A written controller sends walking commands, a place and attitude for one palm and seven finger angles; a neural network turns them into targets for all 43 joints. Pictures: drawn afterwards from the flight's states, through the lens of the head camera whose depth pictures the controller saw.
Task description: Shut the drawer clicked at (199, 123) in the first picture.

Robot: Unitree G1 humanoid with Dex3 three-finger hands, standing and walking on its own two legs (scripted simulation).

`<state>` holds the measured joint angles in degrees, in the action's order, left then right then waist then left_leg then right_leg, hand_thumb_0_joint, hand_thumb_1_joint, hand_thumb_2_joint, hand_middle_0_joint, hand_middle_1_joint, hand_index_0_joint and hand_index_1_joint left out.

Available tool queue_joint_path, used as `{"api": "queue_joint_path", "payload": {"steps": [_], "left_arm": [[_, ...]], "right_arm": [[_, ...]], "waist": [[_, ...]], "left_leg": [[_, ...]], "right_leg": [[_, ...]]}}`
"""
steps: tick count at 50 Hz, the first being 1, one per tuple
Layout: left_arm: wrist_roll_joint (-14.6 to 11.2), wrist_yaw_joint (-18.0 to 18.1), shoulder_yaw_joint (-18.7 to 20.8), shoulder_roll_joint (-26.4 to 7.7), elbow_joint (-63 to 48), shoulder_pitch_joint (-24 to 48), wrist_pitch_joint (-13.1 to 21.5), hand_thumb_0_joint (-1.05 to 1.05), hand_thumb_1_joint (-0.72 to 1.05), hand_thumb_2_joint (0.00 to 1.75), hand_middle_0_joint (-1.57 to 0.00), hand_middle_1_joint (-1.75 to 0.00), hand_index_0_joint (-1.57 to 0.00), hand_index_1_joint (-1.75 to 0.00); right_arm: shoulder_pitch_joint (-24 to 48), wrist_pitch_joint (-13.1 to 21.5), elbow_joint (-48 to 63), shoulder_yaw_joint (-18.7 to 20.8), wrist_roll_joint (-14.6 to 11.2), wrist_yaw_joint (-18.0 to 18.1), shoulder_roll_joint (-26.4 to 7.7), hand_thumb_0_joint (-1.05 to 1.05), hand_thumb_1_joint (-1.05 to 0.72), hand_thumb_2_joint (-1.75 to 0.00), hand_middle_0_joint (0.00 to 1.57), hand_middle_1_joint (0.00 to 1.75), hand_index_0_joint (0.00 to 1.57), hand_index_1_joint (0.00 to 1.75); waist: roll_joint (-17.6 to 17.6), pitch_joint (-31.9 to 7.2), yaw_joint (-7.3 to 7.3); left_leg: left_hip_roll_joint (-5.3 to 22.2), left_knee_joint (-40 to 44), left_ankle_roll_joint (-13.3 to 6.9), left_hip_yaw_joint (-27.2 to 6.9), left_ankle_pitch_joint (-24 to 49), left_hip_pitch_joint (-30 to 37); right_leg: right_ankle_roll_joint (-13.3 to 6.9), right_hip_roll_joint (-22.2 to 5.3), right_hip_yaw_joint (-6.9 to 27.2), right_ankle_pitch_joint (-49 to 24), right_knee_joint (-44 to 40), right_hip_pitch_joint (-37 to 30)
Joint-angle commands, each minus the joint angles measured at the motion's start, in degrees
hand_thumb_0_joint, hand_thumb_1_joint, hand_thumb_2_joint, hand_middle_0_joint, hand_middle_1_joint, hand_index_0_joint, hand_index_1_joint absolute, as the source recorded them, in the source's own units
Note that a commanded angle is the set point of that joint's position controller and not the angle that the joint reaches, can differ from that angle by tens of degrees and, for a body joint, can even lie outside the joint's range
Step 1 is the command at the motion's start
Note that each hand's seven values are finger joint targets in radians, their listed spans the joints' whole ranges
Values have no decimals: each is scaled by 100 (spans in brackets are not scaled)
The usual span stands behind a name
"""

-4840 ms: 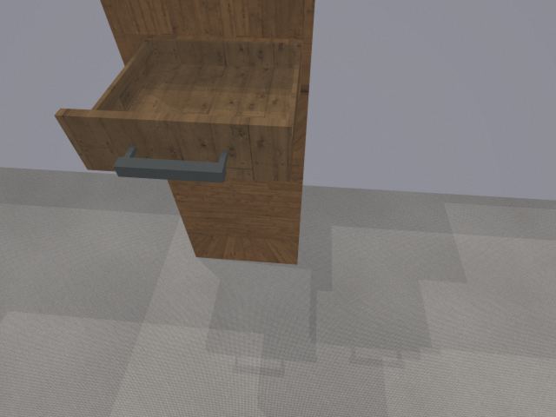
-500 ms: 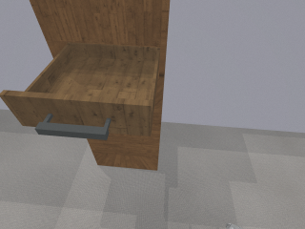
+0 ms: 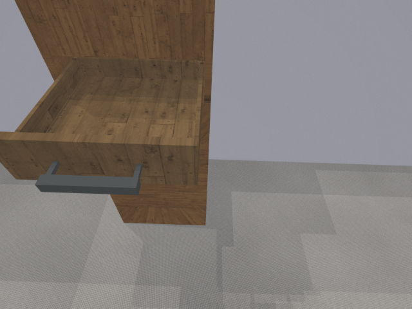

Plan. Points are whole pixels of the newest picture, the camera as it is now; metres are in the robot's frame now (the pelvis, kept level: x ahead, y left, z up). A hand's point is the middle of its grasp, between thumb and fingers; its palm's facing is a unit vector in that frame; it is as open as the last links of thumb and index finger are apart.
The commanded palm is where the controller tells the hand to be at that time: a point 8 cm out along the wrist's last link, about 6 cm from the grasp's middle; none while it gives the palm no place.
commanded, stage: look again from close up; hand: left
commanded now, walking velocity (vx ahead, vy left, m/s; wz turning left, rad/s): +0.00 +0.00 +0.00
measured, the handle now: (93, 175) +0.33 +0.23 +0.09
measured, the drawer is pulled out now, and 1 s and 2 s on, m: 0.30 0.30 0.30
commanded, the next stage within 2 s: raise the hand and make a fist in 0.40 s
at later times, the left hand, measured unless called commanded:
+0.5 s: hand out of the picture +0.01 +0.16 -0.18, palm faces +0.02 -0.98 -0.18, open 7.4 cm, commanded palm +0.10 +0.21 -0.07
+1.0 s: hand out of the picture +0.12 +0.18 +0.00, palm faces +0.18 -0.98 -0.06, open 5.5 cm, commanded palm +0.11 +0.23 +0.02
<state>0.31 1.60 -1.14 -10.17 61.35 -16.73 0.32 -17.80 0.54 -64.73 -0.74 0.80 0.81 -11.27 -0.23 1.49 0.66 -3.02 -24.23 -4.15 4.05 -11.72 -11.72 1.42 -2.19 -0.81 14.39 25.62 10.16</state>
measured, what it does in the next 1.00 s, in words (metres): lowers itself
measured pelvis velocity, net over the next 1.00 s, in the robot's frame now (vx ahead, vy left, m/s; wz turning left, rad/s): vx -0.02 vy -0.05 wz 0.05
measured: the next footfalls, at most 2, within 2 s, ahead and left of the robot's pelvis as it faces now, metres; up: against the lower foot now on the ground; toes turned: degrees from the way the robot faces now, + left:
none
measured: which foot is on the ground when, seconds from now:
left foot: down 0.00-1.00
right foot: down 0.00-1.00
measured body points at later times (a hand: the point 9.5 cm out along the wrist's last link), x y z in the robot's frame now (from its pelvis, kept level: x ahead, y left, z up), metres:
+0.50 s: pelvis +0.01 -0.01 +0.00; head +0.01 +0.00 +0.45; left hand +0.01 +0.21 -0.16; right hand +0.04 -0.24 -0.15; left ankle +0.02 +0.07 -0.74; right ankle -0.01 -0.14 -0.74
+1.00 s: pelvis -0.02 -0.05 -0.06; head -0.02 -0.05 +0.39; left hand +0.10 +0.23 +0.00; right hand +0.22 -0.29 -0.08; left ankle +0.02 +0.07 -0.74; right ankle -0.01 -0.14 -0.74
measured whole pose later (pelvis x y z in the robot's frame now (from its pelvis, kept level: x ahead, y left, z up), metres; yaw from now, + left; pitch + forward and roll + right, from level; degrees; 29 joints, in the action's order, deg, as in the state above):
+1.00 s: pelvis -0.02 -0.05 -0.06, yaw +3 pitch +6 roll -1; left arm -17.8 -16.8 13.8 -13.2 -4.3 -36.1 22.9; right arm -10.8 12.3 -27.7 2.5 -1.8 3.4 -15.1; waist 0.2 -7.3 -2.4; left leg 1.1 -56.6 0.2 -1.5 -24.6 -38.4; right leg -3.3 1.0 -6.6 27.8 55.1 33.9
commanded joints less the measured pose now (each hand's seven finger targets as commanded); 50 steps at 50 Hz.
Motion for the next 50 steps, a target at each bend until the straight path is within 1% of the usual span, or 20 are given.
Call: {"api": "queue_joint_path", "payload": {"steps": [1,13,24,25,26,27,28,29,30,31,32,33,34,37,38,39,42,45,48,50], "left_arm": [[21,70,97,-608,-161,-266,84,0,90,90,-20,-30,-20,-30],[48,101,100,-501,-105,-320,99,0,90,90,-20,-30,-20,-30],[46,90,85,-489,-57,-385,99,0,90,90,-20,-30,-20,-30],[145,302,94,-529,93,-660,208,0,90,90,-20,-30,-20,-30],[-1065,306,1069,-1917,-8996,3263,1334,0,90,90,-22,-32,-22,-32],[-595,554,942,-1583,-7922,853,1056,0,90,90,-24,-34,-24,-34],[-764,708,115,-257,-6878,-798,296,0,90,90,-26,-37,-26,-37],[-875,583,-109,230,-6830,-719,275,0,90,90,-28,-39,-28,-39],[-931,486,115,-60,-7166,-290,556,0,90,90,-30,-41,-30,-41],[-915,371,471,-320,-6971,-482,871,0,90,90,-32,-43,-32,-43],[-1005,142,499,-50,-6449,-1336,1194,0,90,90,-34,-45,-34,-45],[-1030,-165,571,50,-5986,-2066,1514,0,90,90,-36,-47,-36,-47],[-1117,-533,567,249,-5578,-2451,1886,0,90,90,-38,-50,-38,-50],[-1516,-1840,1092,-239,-5563,-2451,3098,0,90,90,-44,-56,-44,-56],[-1546,-2069,1672,-749,-5572,-2701,3158,0,90,90,-46,-58,-46,-58],[-1633,-2221,1771,-890,-5967,-2713,3019,0,90,90,-48,-60,-48,-60],[-2007,-2159,2100,-1099,-7277,-1917,2518,0,90,90,-54,-67,-54,-67],[-2027,-1807,2126,-1145,-8300,-1306,2608,0,90,90,-60,-73,-60,-73],[-1905,-1828,1706,-1225,-8820,-487,2987,0,90,90,-66,-80,-66,-80],[-1910,-2062,1522,-1236,-8463,-274,3003,0,90,90,-70,-84,-70,-84]], "right_arm": [[8,157,243,105,-34,42,-586,0,-90,-90,20,30,20,30],[89,170,159,114,-51,71,-446,0,-90,-90,20,30,20,30],[214,158,148,104,-54,79,-493,0,-90,-90,20,30,20,30],[453,193,594,77,-80,56,-529,0,-90,-90,20,30,20,30],[138,972,2618,317,-359,260,-1413,0,-90,-90,20,30,20,30],[667,1516,2376,88,-298,437,-891,0,-90,-90,20,30,20,30],[717,1655,2371,207,-383,382,-678,0,-90,-90,20,30,20,30],[427,1650,2292,214,-364,323,-768,0,-90,-90,20,30,20,30],[652,1734,2654,293,-312,291,-925,0,-90,-90,20,30,20,30],[681,1768,2798,359,-219,261,-1025,0,-90,-90,20,30,20,30],[731,1763,2941,406,-164,225,-975,0,-90,-90,20,30,20,30],[847,1734,3139,458,-182,141,-976,0,-90,-90,20,30,20,30],[929,1665,3262,491,-160,61,-947,0,-90,-90,20,30,20,30],[1243,1609,3777,638,-169,-132,-1056,0,-90,-90,20,30,20,30],[1237,1567,3959,696,-237,-153,-1065,0,-90,-90,20,30,20,30],[1382,1520,4248,653,-268,-130,-1058,0,-90,-90,20,30,20,30],[1374,1373,4653,572,-358,89,-937,0,-90,-90,20,30,20,30],[932,1350,4581,539,-308,221,-817,0,-90,-90,20,30,20,30],[769,1458,4417,411,-278,308,-882,0,-90,-90,20,30,20,30],[778,1597,4258,346,-325,374,-924,0,-90,-90,20,30,20,30]], "waist": [[60,198,-86],[-108,138,-65],[-34,260,-82],[-14,367,-173],[1081,-2667,514],[1743,-2639,-120],[1454,-1517,41],[1013,-727,172],[778,-195,218],[250,-173,248],[-551,-163,95],[-859,-207,-129],[-1403,-172,-211],[-988,-513,-273],[-492,-685,-462],[-248,-989,-546],[197,-1512,-447],[451,-1532,-169],[424,-1144,239],[545,-824,366]], "left_leg": [[880,716,89,-961,-8,-172],[878,495,94,-844,734,132],[875,533,105,-829,624,165],[930,-552,285,-735,1810,-157],[406,38,436,-744,2050,1846],[747,147,532,-781,2601,2085],[752,392,767,-911,2122,1055],[684,312,660,-886,1344,589],[552,78,546,-950,445,26],[471,-204,494,-949,-84,-402],[455,-510,447,-899,-68,-719],[424,-757,475,-807,104,-1005],[406,-1059,507,-726,15,-1454],[259,-1966,525,-466,-381,-2287],[209,-2076,501,-378,-331,-2319],[158,-2092,449,-287,-404,-2368],[141,-2200,346,-232,-578,-2258],[248,-2394,272,-419,-537,-2082],[313,-2595,194,-557,-589,-2109],[332,-2603,178,-592,-886,-2123]], "right_leg": [[-330,-357,396,-185,-415,95],[-281,-368,397,-631,-429,111],[-261,-379,406,-551,-525,146],[-220,-581,522,-2070,-433,240],[-275,69,-149,-1787,120,-79],[-385,204,-225,-475,691,312],[-329,183,-399,421,891,847],[-304,196,-389,404,832,1109],[-313,202,-460,419,597,1269],[-315,220,-522,325,444,1435],[-300,292,-631,292,543,1588],[-320,343,-677,330,762,1651],[-308,389,-734,462,1105,1980],[-360,290,-461,526,1818,2499],[-413,240,-295,449,1905,2328],[-396,206,-212,467,1940,2186],[-304,229,6,743,1808,2092],[-257,246,225,862,1639,2237],[-214,253,392,905,1502,2506],[-201,216,529,1382,1221,2671]]}}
